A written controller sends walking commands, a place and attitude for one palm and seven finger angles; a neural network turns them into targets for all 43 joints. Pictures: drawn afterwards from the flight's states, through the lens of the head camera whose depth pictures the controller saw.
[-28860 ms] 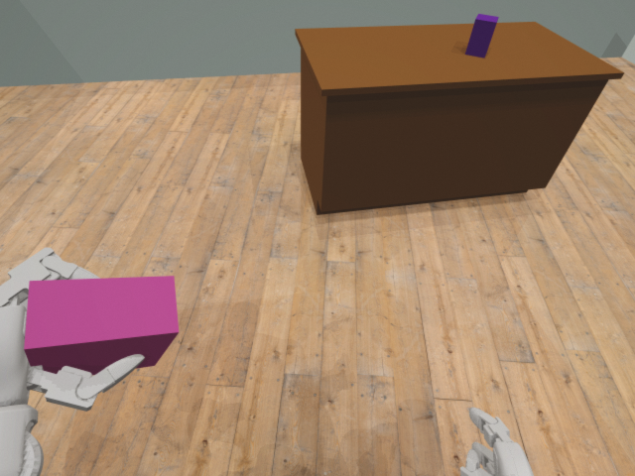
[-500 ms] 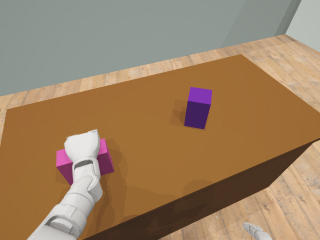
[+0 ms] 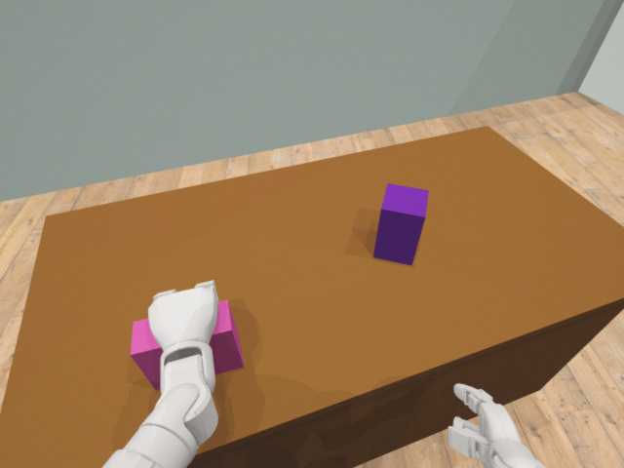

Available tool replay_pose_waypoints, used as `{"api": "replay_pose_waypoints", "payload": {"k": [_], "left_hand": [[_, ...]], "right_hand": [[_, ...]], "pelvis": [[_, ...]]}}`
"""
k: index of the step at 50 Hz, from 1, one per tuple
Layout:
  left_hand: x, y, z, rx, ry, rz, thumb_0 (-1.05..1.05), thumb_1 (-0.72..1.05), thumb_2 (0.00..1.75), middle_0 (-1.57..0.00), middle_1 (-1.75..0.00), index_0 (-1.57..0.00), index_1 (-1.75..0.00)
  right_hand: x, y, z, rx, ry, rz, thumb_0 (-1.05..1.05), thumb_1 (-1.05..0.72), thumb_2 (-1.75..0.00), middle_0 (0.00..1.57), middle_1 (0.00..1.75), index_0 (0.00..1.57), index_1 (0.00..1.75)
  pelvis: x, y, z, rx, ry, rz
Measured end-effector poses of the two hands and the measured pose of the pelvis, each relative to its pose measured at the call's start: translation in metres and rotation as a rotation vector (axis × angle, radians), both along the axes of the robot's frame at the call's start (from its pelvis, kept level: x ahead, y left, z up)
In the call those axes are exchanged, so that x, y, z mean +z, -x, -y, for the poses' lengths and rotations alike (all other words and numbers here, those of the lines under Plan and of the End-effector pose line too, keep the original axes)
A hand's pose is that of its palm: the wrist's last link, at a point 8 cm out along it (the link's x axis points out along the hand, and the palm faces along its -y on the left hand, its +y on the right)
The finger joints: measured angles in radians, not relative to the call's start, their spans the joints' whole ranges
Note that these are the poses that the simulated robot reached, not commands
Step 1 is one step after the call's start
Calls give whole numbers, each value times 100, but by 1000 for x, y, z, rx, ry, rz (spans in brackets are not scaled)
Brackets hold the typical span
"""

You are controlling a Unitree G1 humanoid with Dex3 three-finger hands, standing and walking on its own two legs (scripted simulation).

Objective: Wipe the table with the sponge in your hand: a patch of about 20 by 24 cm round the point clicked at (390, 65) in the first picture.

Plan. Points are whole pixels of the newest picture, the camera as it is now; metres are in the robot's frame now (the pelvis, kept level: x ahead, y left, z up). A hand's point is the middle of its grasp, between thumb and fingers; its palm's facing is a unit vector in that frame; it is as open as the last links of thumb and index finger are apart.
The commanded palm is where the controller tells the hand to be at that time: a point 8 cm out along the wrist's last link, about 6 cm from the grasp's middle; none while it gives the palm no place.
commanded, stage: wipe back along the middle lane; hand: left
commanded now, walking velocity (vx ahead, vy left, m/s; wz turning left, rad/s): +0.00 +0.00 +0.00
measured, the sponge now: (194, 351) +0.29 +0.22 -0.05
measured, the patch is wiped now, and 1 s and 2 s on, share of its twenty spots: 0.75 0.80 0.85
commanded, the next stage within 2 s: slide across to the third lane in 0.30 s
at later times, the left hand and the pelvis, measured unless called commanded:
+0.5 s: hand (199, 353) +0.27 +0.20 -0.01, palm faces -0.07 -0.05 -1.00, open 9.7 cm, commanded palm +0.23 +0.18 +0.02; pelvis -0.01 -0.02 +0.00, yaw +0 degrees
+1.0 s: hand (226, 343) +0.28 +0.17 -0.01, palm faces -0.07 -0.06 -1.00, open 9.7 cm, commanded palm +0.25 +0.13 +0.04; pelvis -0.01 -0.02 +0.00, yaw +1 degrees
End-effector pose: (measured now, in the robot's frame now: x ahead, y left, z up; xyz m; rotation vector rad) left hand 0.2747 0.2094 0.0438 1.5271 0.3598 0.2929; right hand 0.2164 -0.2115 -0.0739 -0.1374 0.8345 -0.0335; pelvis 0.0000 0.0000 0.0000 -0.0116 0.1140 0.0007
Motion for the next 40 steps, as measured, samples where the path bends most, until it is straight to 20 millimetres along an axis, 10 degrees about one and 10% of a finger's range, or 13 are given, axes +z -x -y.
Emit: {"api": "replay_pose_waypoints", "payload": {"k": [16, 40], "left_hand": [[0, 26, 14, -3, 18, -1, 2, -46, 110, -71, -145, -72, -148], [0, 15, 20, -17, 17, -64, 0, -48, 110, -74, -142, -75, -144]], "right_hand": [[0, 10, 9, 2, -10, 14, 1, -90, -90, 20, 30, 20, 30], [-12, 17, 28, -19, 10, -12, 1, -90, -90, 20, 30, 20, 30]], "pelvis": [[-1, 9, 10, -7, -11, 29], [1, 9, 21, 12, -14, 22]]}}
